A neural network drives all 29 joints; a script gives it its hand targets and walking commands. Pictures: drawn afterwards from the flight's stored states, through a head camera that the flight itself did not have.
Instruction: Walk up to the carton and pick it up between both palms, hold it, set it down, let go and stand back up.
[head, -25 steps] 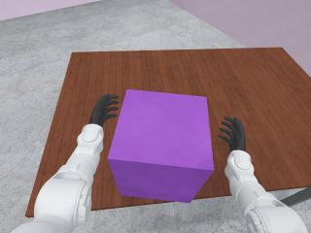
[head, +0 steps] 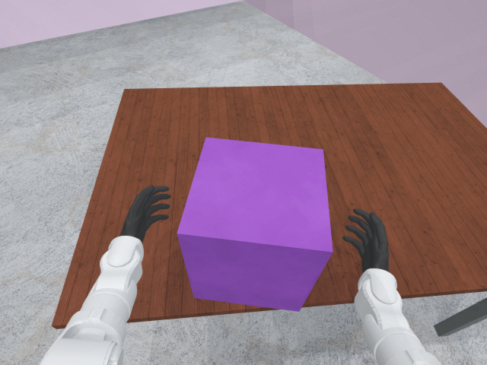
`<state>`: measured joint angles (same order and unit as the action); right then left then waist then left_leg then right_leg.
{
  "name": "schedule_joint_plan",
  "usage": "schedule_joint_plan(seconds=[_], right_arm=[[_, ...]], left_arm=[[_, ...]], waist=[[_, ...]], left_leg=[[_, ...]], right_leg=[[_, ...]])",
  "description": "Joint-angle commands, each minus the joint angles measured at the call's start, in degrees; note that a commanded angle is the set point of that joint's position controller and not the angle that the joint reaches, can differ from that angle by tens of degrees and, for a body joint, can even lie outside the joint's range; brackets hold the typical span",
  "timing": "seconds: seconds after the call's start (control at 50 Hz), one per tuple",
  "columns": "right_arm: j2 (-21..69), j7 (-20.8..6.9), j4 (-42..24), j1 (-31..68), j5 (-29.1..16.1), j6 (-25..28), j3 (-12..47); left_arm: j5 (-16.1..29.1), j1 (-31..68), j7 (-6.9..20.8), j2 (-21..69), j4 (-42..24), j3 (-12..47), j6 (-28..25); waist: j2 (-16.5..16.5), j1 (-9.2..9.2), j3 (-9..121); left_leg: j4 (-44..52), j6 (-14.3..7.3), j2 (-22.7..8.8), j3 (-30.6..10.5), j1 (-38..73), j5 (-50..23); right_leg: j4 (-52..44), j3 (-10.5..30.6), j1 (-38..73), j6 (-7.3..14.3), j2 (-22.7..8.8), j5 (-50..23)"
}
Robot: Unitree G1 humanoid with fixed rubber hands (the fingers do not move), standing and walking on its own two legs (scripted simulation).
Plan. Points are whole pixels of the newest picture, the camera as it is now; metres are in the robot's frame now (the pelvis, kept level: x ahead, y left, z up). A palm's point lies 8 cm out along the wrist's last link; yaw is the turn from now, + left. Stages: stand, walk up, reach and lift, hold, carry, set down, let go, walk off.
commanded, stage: set down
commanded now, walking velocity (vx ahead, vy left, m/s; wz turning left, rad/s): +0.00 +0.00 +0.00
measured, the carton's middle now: (254, 228) +0.36 -0.01 +0.00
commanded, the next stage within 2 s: none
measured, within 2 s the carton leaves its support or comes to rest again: neither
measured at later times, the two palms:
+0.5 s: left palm (112, 284) +0.26 +0.22 +0.00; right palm (388, 304) +0.22 -0.21 +0.00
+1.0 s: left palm (102, 326) +0.20 +0.23 -0.01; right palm (393, 328) +0.18 -0.21 +0.00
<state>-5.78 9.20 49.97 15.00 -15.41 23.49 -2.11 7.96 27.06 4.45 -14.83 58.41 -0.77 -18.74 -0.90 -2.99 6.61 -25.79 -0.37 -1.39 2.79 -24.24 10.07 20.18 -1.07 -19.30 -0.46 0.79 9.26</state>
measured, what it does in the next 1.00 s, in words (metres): stands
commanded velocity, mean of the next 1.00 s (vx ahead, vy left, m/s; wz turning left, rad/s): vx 0.00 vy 0.00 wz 0.00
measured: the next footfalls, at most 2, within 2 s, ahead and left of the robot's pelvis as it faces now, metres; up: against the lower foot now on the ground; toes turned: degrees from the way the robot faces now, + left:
none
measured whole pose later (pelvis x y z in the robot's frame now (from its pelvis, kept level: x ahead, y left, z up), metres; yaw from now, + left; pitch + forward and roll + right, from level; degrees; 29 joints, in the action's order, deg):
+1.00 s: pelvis +0.00 +0.00 +0.00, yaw +0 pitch -2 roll -2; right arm -3.2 8.9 13.8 -19.5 -10.7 12.2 -1.9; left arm 13.6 -10.8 5.0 -18.7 21.4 3.8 -10.5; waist -1.1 1.2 -0.6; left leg -25.8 -0.4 -1.4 2.8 -11.4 12.2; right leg 20.2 -1.1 -6.5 -0.4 0.8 11.5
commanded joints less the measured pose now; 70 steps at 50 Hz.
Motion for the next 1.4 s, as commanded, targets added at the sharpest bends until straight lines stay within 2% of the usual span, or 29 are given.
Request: schedule_joint_plan(seconds=[0.0,0.06,0.08,0.12,0.16,0.22,0.34,0.4,0.44,0.46,0.52,0.54,0.66,0.72,0.76,0.78,0.84,0.86,0.92,0.94,0.98,1.0,1.04,1.06,1.1,1.24,1.26,1.32,1.38], right_arm=[[-4.6,1.0,-12.7,9.9,1.5,-0.2,3.8],[-5.5,0.6,-15.2,-1.7,1.5,-0.1,4.1],[-5.6,0.3,-16.6,6.3,1.2,-1.1,3.8],[-4.6,0.5,-15.5,4.0,2.8,-2.2,3.6],[-4.0,0.7,-19.7,2.3,3.6,-3.2,3.0],[-1.2,0.7,-22.3,-14.2,1.3,-1.6,7.1],[-3.2,0.4,-31.8,-5.4,4.5,-3.8,2.0],[-1.2,-0.7,-32.3,-26.0,3.6,-3.4,4.2],[-2.7,-0.3,-31.2,-17.6,4.3,-5.3,3.1],[-2.4,0.0,-34.7,-18.2,4.2,-6.1,3.9],[-2.3,-0.2,-40.1,-28.0,4.6,-5.5,2.6],[-1.0,-0.4,-39.7,-30.1,4.9,-4.9,5.3],[-1.2,-0.1,-44.1,-21.6,5.2,-9.0,3.9],[-1.0,-0.9,-42.1,-35.2,6.1,-9.0,2.2],[0.2,0.2,-45.0,-32.4,6.4,-9.2,2.9],[-0.4,-0.4,-47.2,-30.0,4.9,-8.7,3.1],[-0.7,-1.4,-40.5,-34.4,7.0,-9.7,2.3],[-1.1,-0.4,-45.4,-33.5,5.7,-9.4,1.8],[0.0,-0.6,-42.2,-32.0,7.5,-10.4,2.2],[-1.7,-1.4,-42.2,-31.8,6.7,-10.4,2.3],[-1.6,-1.9,-42.0,-29.6,7.8,-10.7,1.0],[-1.6,-2.1,-48.5,-31.7,5.7,-9.4,1.5],[-2.3,-2.3,-39.3,-31.0,8.2,-11.4,0.7],[-3.0,-2.9,-42.2,-31.0,7.3,-10.9,0.4],[-1.5,-1.9,-39.7,-31.5,7.7,-11.2,0.3],[-2.4,-2.4,-43.3,-32.6,7.7,-9.8,0.6],[-3.6,-3.0,-34.6,-31.6,9.5,-11.0,-0.2],[-2.5,-3.4,-39.8,-30.4,8.8,-10.3,0.5],[-2.8,-3.8,-33.6,-31.0,9.3,-10.9,0.5]], left_arm=[[3.0,6.8,1.2,-6.6,-14.7,0.0,0.0],[3.1,-6.2,1.3,-6.1,-20.2,0.3,1.4],[4.5,1.3,1.3,-5.9,-19.9,0.9,1.6],[2.5,2.6,0.8,-8.1,-21.1,-0.9,1.2],[5.4,1.0,0.8,-9.2,-23.2,0.6,0.9],[4.5,-18.8,1.9,-6.5,-28.4,0.9,1.6],[8.8,-10.2,1.1,-10.9,-35.9,3.1,0.6],[6.1,-30.8,0.8,-8.6,-42.0,2.1,1.3],[6.2,-22.8,1.8,-10.0,-37.0,3.0,3.1],[7.5,-23.0,2.0,-10.7,-37.3,2.3,2.9],[7.4,-34.1,1.3,-9.2,-47.7,2.7,3.5],[5.6,-35.4,1.5,-9.7,-45.6,1.5,3.5],[9.2,-27.1,0.9,-12.6,-45.1,2.6,4.3],[6.3,-40.6,0.6,-9.4,-50.4,2.1,4.9],[6.8,-38.4,0.9,-10.6,-48.2,1.1,5.1],[7.3,-36.4,-0.1,-10.7,-53.0,1.6,5.0],[5.5,-41.0,0.2,-8.1,-48.0,3.3,6.9],[6.9,-40.2,0.4,-9.9,-51.8,2.5,6.1],[5.4,-37.7,0.3,-9.9,-50.4,2.7,7.0],[4.5,-38.9,-0.3,-9.3,-49.3,1.9,7.3],[4.8,-37.9,-0.3,-9.0,-46.8,1.8,8.3],[5.6,-38.5,-1.1,-11.3,-56.2,1.8,6.6],[3.5,-38.1,-0.9,-8.4,-48.8,3.3,8.6],[3.1,-39.5,-1.5,-8.5,-51.3,1.6,8.7],[3.7,-38.8,-0.7,-8.7,-49.7,3.4,9.6],[4.3,-41.0,-0.8,-8.6,-52.7,2.8,9.1],[1.2,-41.3,-1.0,-7.0,-46.4,1.1,10.8],[2.2,-39.4,-1.7,-8.1,-49.6,2.1,11.5],[1.0,-39.6,-1.7,-6.2,-45.5,2.4,12.7]], waist=[[2.7,2.19,12.2],[1.2,2.06,10.4],[2.0,2.57,10.9],[4.4,3.01,6.6],[1.1,1.73,7.4],[1.8,3.47,4.3],[3.2,2.45,6.6],[4.6,4.26,5.1],[6.0,2.78,2.5],[3.1,3.15,0.3],[3.3,2.75,1.0],[3.9,4.42,1.0],[2.4,4.36,-5.4],[4.3,4.56,-5.6],[3.2,5.45,-5.2],[6.1,6.09,-3.0],[5.9,5.01,-7.3],[4.3,4.95,-5.6],[4.2,4.54,-6.9],[6.4,6.36,-6.2],[4.3,6.10,-6.3],[5.7,6.84,-2.4],[5.9,4.47,-7.2],[7.2,7.03,-6.5],[6.3,3.92,-9.2],[3.9,5.29,-3.8],[6.2,5.55,-6.8],[5.2,5.70,-4.3],[6.8,4.75,-6.3]], left_leg=[[0.4,2.9,1.0,-2.7,24.3,-7.2],[1.2,2.9,0.8,-2.9,28.4,-10.8],[1.5,2.9,0.2,-3.8,26.3,-7.0],[3.2,2.7,0.5,-3.7,23.1,-0.8],[2.7,1.3,1.1,-2.7,22.7,-2.3],[2.0,2.2,1.3,-3.2,26.9,-10.4],[3.3,2.0,0.7,-3.9,23.8,-0.1],[2.8,3.6,0.3,-4.6,29.2,-12.8],[3.1,3.3,0.5,-4.0,26.8,-8.3],[4.0,2.8,0.4,-3.6,24.3,-5.5],[4.0,3.6,0.4,-3.6,29.4,-12.8],[3.7,3.3,0.8,-3.2,28.5,-13.2],[6.8,1.6,0.0,-3.0,21.6,1.4],[6.5,2.9,-0.2,-3.0,27.4,-5.4],[6.0,2.7,0.2,-2.3,25.7,-5.4],[5.5,3.1,0.3,-2.0,26.1,-8.7],[7.2,2.9,-0.8,-3.6,25.9,-4.8],[6.6,2.9,-0.4,-3.2,25.7,-4.8],[6.9,2.8,-0.3,-2.4,24.1,-2.4],[5.9,3.5,-0.3,-2.6,25.5,-5.8],[6.8,2.8,-0.4,-2.1,25.4,-3.0],[6.9,2.8,-0.7,-2.2,25.9,-4.9],[8.2,3.1,-1.1,-2.7,24.8,-0.7],[8.3,3.3,-1.3,-2.9,24.6,-2.6],[7.7,3.1,-0.6,-2.4,24.4,-3.4],[6.7,3.6,-0.7,-2.3,26.0,-10.5],[7.5,4.1,-1.2,-2.7,26.4,-8.2],[7.5,3.1,-0.4,-1.7,26.0,-7.1],[8.1,3.6,-0.8,-2.2,25.4,-7.0]], right_leg=[[-1.6,-0.4,1.8,1.7,1.3,-1.8],[-1.9,-0.1,6.1,1.5,1.8,-6.0],[-1.4,-0.1,4.5,1.6,1.7,-2.9],[-1.5,0.2,5.5,1.6,1.1,2.1],[-1.7,1.3,4.9,1.7,0.3,2.4],[-1.6,1.4,7.2,1.7,0.6,-4.3],[-1.4,1.8,6.0,2.3,0.4,4.5],[-1.2,2.2,10.7,3.1,1.1,-5.8],[-2.2,1.9,7.1,2.8,0.7,-0.7],[-2.6,2.2,8.9,2.9,0.5,1.6],[-3.3,2.0,9.8,3.4,1.3,-3.7],[-3.3,2.7,9.4,3.2,0.8,-4.0],[-3.4,3.5,7.8,3.4,-0.1,8.3],[-4.0,3.0,9.0,3.7,0.5,4.1],[-4.6,3.7,9.6,3.4,-0.2,3.8],[-3.5,3.1,9.6,3.6,0.1,1.9],[-4.4,3.2,8.9,3.5,0.2,5.4],[-4.6,3.2,9.8,3.4,0.2,4.9],[-4.0,2.5,9.5,2.8,0.1,6.3],[-3.3,2.5,8.5,3.2,0.2,6.1],[-4.2,1.9,7.7,3.3,0.5,8.2],[-2.9,1.8,10.2,2.9,0.7,4.9],[-3.6,1.4,8.0,3.2,1.2,8.3],[-3.3,1.6,9.7,3.3,1.2,7.4],[-4.4,2.8,9.6,2.7,0.2,5.2],[-3.4,1.9,12.6,2.6,1.1,0.4],[-3.6,1.3,10.6,3.2,1.6,3.2],[-3.9,1.7,10.9,2.7,0.9,3.7],[-3.8,1.5,11.3,3.0,1.2,3.4]])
